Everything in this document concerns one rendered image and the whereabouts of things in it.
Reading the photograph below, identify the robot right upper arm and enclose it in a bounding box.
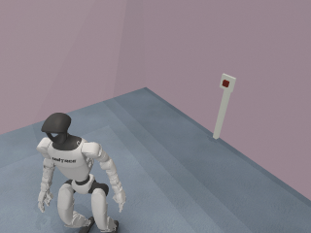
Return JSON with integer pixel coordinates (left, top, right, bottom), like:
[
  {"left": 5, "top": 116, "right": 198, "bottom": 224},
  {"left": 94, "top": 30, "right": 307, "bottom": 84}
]
[{"left": 36, "top": 137, "right": 56, "bottom": 168}]

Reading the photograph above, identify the robot left hand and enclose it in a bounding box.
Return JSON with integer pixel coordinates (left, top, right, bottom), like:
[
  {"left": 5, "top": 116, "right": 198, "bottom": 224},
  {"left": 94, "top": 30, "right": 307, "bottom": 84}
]
[{"left": 112, "top": 189, "right": 126, "bottom": 212}]

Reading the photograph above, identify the right robot forearm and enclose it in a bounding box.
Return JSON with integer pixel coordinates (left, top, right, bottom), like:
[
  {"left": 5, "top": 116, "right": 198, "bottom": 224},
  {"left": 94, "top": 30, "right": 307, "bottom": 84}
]
[{"left": 40, "top": 158, "right": 55, "bottom": 191}]

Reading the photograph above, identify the left robot forearm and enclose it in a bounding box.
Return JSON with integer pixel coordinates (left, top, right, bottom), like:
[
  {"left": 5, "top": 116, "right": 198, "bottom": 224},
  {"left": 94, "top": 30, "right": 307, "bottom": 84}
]
[{"left": 106, "top": 159, "right": 122, "bottom": 193}]

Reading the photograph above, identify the robot left upper arm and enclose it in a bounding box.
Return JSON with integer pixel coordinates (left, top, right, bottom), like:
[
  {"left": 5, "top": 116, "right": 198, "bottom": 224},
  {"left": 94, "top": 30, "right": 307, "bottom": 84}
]
[{"left": 82, "top": 142, "right": 112, "bottom": 170}]

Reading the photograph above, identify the right robot shin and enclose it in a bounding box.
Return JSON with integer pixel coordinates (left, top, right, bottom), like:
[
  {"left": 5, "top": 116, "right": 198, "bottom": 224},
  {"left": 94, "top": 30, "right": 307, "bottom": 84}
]
[{"left": 64, "top": 214, "right": 91, "bottom": 228}]

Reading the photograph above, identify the button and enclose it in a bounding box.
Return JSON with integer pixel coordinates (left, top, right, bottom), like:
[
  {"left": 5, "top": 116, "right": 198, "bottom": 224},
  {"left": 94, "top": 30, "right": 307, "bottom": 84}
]
[{"left": 222, "top": 80, "right": 229, "bottom": 87}]

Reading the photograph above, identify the robot right hand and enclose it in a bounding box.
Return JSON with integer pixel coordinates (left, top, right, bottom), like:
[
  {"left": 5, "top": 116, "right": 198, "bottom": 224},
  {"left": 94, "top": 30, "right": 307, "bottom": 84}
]
[{"left": 38, "top": 190, "right": 54, "bottom": 213}]

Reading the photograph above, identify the panel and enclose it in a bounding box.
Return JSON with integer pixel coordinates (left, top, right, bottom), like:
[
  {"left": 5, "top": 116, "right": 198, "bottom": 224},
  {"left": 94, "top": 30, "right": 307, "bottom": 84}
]
[{"left": 213, "top": 73, "right": 236, "bottom": 140}]

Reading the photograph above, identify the robot head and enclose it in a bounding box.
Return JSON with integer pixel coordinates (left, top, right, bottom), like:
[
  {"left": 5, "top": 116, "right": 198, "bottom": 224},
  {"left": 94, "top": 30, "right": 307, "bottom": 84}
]
[{"left": 41, "top": 113, "right": 82, "bottom": 151}]

